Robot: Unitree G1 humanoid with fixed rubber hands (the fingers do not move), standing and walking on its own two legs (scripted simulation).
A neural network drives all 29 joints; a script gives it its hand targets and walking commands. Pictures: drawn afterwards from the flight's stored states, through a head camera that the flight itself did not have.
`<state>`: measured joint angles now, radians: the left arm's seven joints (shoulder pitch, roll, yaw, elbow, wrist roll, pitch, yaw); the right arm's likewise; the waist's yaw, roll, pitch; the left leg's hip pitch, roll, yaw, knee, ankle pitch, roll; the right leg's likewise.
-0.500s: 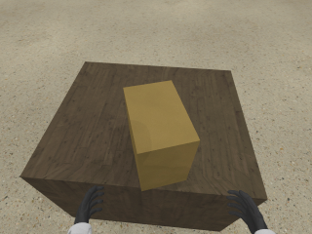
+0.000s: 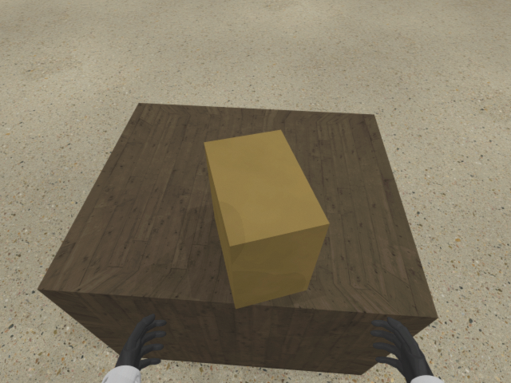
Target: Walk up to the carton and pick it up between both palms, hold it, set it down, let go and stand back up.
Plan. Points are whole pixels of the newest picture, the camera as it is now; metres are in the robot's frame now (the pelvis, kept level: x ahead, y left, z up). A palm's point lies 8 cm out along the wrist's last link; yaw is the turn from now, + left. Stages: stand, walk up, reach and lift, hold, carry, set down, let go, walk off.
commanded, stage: set down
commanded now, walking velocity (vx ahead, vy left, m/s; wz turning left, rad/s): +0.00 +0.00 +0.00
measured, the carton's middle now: (258, 220) +0.42 +0.03 -0.06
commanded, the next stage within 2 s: let go in 0.08 s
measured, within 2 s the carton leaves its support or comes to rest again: neither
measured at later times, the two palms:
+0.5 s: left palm (135, 360) +0.16 +0.22 -0.08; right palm (425, 382) +0.14 -0.23 -0.08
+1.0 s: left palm out of the picture +0.06 +0.26 -0.11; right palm out of the picture +0.03 -0.25 -0.11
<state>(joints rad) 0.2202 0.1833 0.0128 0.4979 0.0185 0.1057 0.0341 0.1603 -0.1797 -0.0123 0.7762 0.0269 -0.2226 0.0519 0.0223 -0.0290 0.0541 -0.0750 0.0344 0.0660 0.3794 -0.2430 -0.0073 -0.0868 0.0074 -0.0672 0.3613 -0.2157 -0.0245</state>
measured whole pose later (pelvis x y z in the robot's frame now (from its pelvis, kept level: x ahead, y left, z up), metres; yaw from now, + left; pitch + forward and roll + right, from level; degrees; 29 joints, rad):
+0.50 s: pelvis -0.01 +0.00 +0.00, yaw -1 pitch -4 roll +0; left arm 0.18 0.20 0.00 0.51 -0.01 0.15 0.01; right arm 0.18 -0.18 -0.04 0.71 -0.02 -0.18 0.03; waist 0.01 -0.01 0.07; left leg -0.08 0.04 0.08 0.39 -0.24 -0.01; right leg -0.11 0.01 -0.05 0.39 -0.22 -0.03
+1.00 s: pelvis -0.02 +0.01 +0.00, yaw +0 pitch -2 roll -1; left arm 0.32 0.25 0.00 0.76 0.02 -0.03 0.00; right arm 0.37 -0.26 0.00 0.76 -0.01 -0.03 -0.01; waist 0.00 0.01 0.00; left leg -0.17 0.03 0.07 0.47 -0.26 0.01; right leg -0.18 0.00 -0.06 0.43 -0.21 -0.01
